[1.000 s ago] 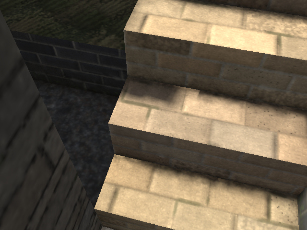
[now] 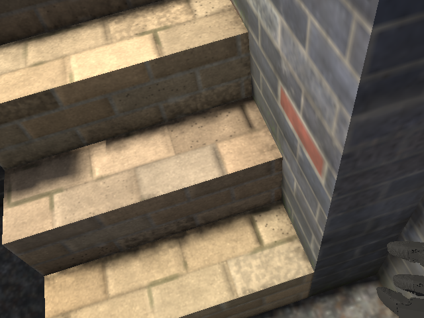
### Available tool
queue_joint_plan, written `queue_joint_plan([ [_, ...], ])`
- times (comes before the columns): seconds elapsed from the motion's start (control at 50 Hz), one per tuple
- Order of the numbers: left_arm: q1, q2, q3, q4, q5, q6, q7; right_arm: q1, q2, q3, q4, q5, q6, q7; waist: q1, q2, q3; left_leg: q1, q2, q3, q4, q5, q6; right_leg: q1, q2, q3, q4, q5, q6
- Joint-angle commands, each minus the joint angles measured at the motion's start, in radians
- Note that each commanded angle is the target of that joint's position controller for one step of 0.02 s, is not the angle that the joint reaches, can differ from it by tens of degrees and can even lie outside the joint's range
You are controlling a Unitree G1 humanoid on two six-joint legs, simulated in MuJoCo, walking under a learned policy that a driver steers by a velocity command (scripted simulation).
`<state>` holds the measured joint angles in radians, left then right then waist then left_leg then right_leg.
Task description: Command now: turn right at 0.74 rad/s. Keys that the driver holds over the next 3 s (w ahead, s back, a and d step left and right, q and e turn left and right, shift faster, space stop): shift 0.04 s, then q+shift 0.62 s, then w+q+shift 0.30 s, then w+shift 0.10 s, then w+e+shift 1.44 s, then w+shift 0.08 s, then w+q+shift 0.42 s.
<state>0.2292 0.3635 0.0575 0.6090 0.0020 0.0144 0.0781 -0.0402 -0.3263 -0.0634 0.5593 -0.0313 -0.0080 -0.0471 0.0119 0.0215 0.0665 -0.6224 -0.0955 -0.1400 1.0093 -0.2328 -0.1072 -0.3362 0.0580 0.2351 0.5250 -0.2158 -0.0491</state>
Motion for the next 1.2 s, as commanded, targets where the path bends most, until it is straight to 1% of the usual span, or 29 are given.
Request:
queue_joint_plan([
  [0.02, -0.011, 0.165, 0.059, -0.050, 0.008, -0.001, 0.008, -0.037, -0.046, -0.018, -0.075, 0.010, -0.031, -0.009, 0.016, -0.189, -0.175, 0.023, -0.015, 0.023, -0.101, 0.012, -0.001, 0.175, -0.190, 0.202, -0.119, 0.254, -0.082],
  [0.08, -0.044, 0.125, 0.043, -0.042, 0.026, -0.003, -0.005, -0.005, -0.047, -0.020, -0.071, 0.026, -0.033, -0.006, 0.027, -0.239, -0.162, 0.136, 0.026, 0.060, -0.208, -0.009, 0.013, 0.138, -0.187, 0.179, -0.133, 0.125, -0.081],
  [0.16, -0.067, -0.038, -0.026, 0.020, 0.045, -0.028, -0.033, 0.038, 0.040, -0.002, -0.060, 0.002, -0.066, 0.025, 0.021, -0.219, -0.126, 0.445, 0.075, 0.110, -0.581, 0.051, 0.049, 0.032, -0.152, 0.124, -0.182, -0.088, -0.068],
  [0.2, -0.029, 0.013, -0.015, 0.055, 0.060, -0.052, -0.044, 0.053, -0.016, -0.018, -0.079, 0.008, -0.079, 0.033, 0.038, -0.169, -0.072, 0.505, 0.129, 0.016, -0.625, 0.103, 0.100, -0.028, -0.109, 0.099, -0.149, -0.191, -0.037],
  [0.22, -0.022, 0.032, -0.010, 0.047, 0.066, -0.069, -0.046, 0.062, -0.093, -0.033, -0.107, 0.013, -0.069, 0.034, 0.053, -0.042, -0.079, 0.541, 0.234, -0.111, -0.615, 0.336, 0.163, -0.080, -0.050, 0.029, -0.035, -0.222, -0.002],
  [0.24, -0.047, 0.050, -0.006, 0.020, 0.052, -0.086, -0.035, 0.064, -0.129, -0.051, -0.088, 0.016, -0.058, 0.035, 0.079, 0.138, -0.092, 0.425, 0.296, -0.238, -0.706, 0.228, 0.277, -0.023, -0.022, -0.067, -0.007, -0.166, 0.050],
  [0.26, -0.117, 0.102, 0.013, 0.019, 0.056, -0.096, -0.025, 0.074, -0.109, -0.055, -0.095, 0.024, -0.054, 0.039, 0.040, 0.153, -0.065, 0.405, 0.295, -0.299, -0.721, 0.216, 0.312, -0.022, -0.020, -0.096, 0.042, -0.162, 0.083],
  [0.32, -0.193, 0.085, 0.020, 0.013, 0.033, -0.095, -0.023, 0.218, -0.152, -0.078, -0.084, 0.027, -0.046, 0.019, -0.038, 0.188, -0.143, 0.605, 0.303, -0.396, -0.682, 0.371, 0.353, -0.200, 0.027, -0.101, 0.235, -0.324, 0.117],
  [0.42, -0.182, 0.005, 0.004, 0.043, 0.007, -0.094, -0.051, 0.199, -0.132, -0.082, -0.101, 0.047, 0.023, -0.020, -0.020, 0.104, -0.220, 0.604, 0.241, -0.347, -0.622, 0.455, 0.313, -0.216, 0.032, -0.099, 0.287, -0.250, 0.149],
  [0.5, -0.149, 0.005, -0.004, 0.049, -0.010, -0.062, -0.068, 0.155, -0.139, -0.080, -0.120, 0.029, 0.050, -0.002, -0.006, 0.169, -0.222, 0.466, 0.182, -0.351, -0.615, 0.364, 0.274, -0.052, 0.060, -0.138, 0.086, -0.143, 0.107],
  [0.54, -0.043, 0.055, 0.017, 0.097, -0.009, -0.061, -0.063, 0.125, -0.126, -0.072, -0.120, 0.042, 0.046, 0.003, 0.031, 0.179, -0.234, 0.362, 0.138, -0.332, -0.579, 0.240, 0.216, 0.143, 0.017, -0.154, -0.136, 0.014, 0.067],
  [0.56, -0.017, 0.117, 0.033, 0.097, 0.017, -0.053, -0.059, 0.154, -0.090, -0.057, -0.119, 0.039, 0.042, 0.009, 0.019, 0.142, -0.214, 0.194, 0.103, -0.300, -0.522, 0.017, 0.165, 0.305, -0.098, -0.089, -0.195, 0.069, 0.017],
  [0.58, -0.020, 0.220, 0.056, 0.082, 0.068, -0.036, -0.052, 0.199, -0.025, -0.038, -0.128, 0.042, 0.031, 0.019, -0.009, -0.143, -0.198, -0.046, -0.035, -0.127, -0.240, -0.322, 0.115, 0.381, -0.366, 0.228, -0.265, 0.040, -0.130],
  [0.6, -0.026, 0.196, 0.051, 0.076, 0.099, -0.042, -0.049, 0.177, -0.141, -0.069, -0.145, 0.039, 0.004, 0.023, -0.006, -0.201, -0.192, -0.057, 0.025, -0.128, -0.012, -0.335, 0.068, 0.216, -0.514, 0.378, -0.311, 0.085, -0.235],
  [0.62, -0.094, 0.143, 0.041, 0.055, 0.106, -0.040, -0.036, 0.234, -0.200, -0.087, -0.108, 0.044, 0.000, 0.031, -0.043, -0.179, -0.186, -0.044, 0.091, -0.071, 0.104, -0.255, 0.063, 0.194, -0.481, 0.250, -0.296, 0.061, -0.231],
  [0.66, -0.141, 0.091, 0.027, 0.044, 0.047, -0.048, 0.005, 0.211, -0.179, -0.081, -0.089, 0.047, 0.035, 0.023, -0.039, -0.117, -0.132, -0.103, 0.103, -0.038, 0.227, -0.100, 0.038, 0.213, -0.331, 0.044, -0.273, 0.074, -0.123],
  [0.72, 0.009, 0.117, 0.037, 0.074, 0.008, -0.051, 0.023, 0.195, -0.095, -0.048, -0.103, 0.056, 0.037, 0.032, 0.010, -0.104, -0.138, -0.235, 0.138, 0.060, 0.363, 0.001, 0.013, 0.293, -0.314, -0.049, -0.299, -0.074, -0.084],
  [0.76, 0.056, 0.102, 0.029, 0.059, 0.028, -0.041, 0.016, 0.177, -0.093, -0.041, -0.111, 0.065, 0.021, 0.027, 0.044, -0.170, -0.139, -0.293, 0.157, 0.088, 0.372, 0.010, -0.001, 0.341, -0.318, -0.042, -0.323, -0.257, -0.078],
  [0.82, 0.100, 0.123, 0.041, 0.049, 0.022, -0.047, 0.011, 0.112, -0.100, -0.044, -0.140, 0.080, 0.013, 0.030, 0.091, -0.204, -0.070, -0.321, 0.166, 0.116, 0.335, 0.048, -0.018, 0.343, -0.335, -0.093, -0.375, -0.358, -0.072],
  [0.86, 0.112, 0.133, 0.048, 0.050, 0.037, -0.069, 0.003, 0.106, -0.097, -0.043, -0.153, 0.070, 0.012, 0.031, 0.091, -0.199, -0.048, -0.287, 0.178, 0.117, 0.262, 0.080, -0.012, 0.322, -0.367, -0.115, -0.396, -0.348, -0.090],
  [0.9, 0.106, 0.118, 0.052, 0.059, 0.007, -0.090, 0.000, 0.102, -0.069, -0.031, -0.154, 0.077, -0.004, 0.039, 0.082, -0.207, -0.015, -0.283, 0.194, 0.126, 0.217, 0.041, 0.003, 0.329, -0.394, -0.132, -0.408, -0.339, -0.095],
  [0.98, 0.128, 0.153, 0.073, 0.100, 0.001, -0.116, -0.011, 0.070, -0.023, -0.011, -0.173, 0.088, -0.024, 0.066, 0.080, -0.164, 0.032, -0.187, 0.228, 0.143, 0.041, 0.010, 0.051, 0.307, -0.431, -0.207, -0.428, -0.317, -0.091],
  [1.0, 0.109, 0.168, 0.074, 0.102, 0.018, -0.119, -0.011, 0.069, 0.010, -0.001, -0.168, 0.081, -0.030, 0.073, 0.074, -0.135, 0.058, -0.138, 0.230, 0.140, -0.025, 0.023, 0.060, 0.276, -0.408, -0.260, -0.437, -0.268, -0.099],
  [1.08, 0.078, 0.162, 0.072, 0.120, 0.012, -0.099, -0.051, 0.085, 0.042, 0.024, -0.148, 0.070, -0.031, 0.072, 0.035, -0.081, 0.064, 0.082, 0.194, 0.191, -0.231, -0.130, 0.141, 0.237, -0.407, -0.352, -0.428, -0.035, -0.125],
  [1.1, 0.080, 0.176, 0.069, 0.135, -0.002, -0.092, -0.054, 0.105, 0.033, 0.025, -0.148, 0.059, -0.035, 0.075, 0.013, -0.077, 0.041, 0.153, 0.162, 0.223, -0.296, -0.152, 0.155, 0.249, -0.417, -0.349, -0.393, 0.106, -0.144],
  [1.14, 0.066, 0.179, 0.052, 0.160, -0.021, -0.075, -0.055, 0.337, -0.044, -0.024, -0.063, 0.039, -0.048, 0.064, -0.148, -0.012, -0.094, 0.519, 0.050, 0.308, -0.507, -0.013, 0.203, 0.205, -0.348, -0.433, -0.007, 0.621, -0.127],
  [1.16, -0.021, 0.098, 0.014, 0.082, -0.015, -0.093, -0.050, 0.489, -0.093, -0.036, -0.015, 0.008, -0.046, 0.055, -0.237, 0.112, -0.148, 0.796, 0.079, 0.210, -0.539, 0.207, 0.179, -0.046, -0.276, -0.392, 0.344, 0.443, -0.059],
  [1.18, 0.006, -0.040, -0.027, 0.008, 0.001, -0.122, -0.060, 0.548, -0.242, -0.050, -0.004, -0.011, -0.053, 0.032, -0.160, 0.461, -0.234, 1.017, 0.347, -0.212, -0.586, 0.332, 0.208, -0.443, -0.086, -0.288, 0.775, -0.346, 0.021],
  [1.2, 0.115, 0.032, -0.012, 0.071, -0.058, -0.133, -0.063, 0.584, -0.175, -0.047, -0.008, -0.010, -0.057, 0.043, -0.176, 0.224, -0.419, 0.989, 0.491, -0.424, -0.652, 0.228, 0.298, -0.495, -0.044, -0.046, 0.984, -0.284, 0.018],
])
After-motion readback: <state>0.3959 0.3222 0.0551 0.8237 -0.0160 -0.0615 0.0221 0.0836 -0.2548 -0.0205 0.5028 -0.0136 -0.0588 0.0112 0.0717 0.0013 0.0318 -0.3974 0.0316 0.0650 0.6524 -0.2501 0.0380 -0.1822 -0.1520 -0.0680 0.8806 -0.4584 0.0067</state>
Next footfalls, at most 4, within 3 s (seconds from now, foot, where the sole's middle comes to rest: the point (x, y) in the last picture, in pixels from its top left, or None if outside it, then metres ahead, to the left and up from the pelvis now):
0.20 left None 0.09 0.14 -0.78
0.56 right None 0.10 -0.09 -0.78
1.16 left None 0.06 0.26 -0.78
1.68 right None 0.29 0.18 -0.58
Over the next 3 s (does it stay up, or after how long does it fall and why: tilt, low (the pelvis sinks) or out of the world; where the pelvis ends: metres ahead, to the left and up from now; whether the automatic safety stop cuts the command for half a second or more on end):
stays up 0.31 0.29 0.16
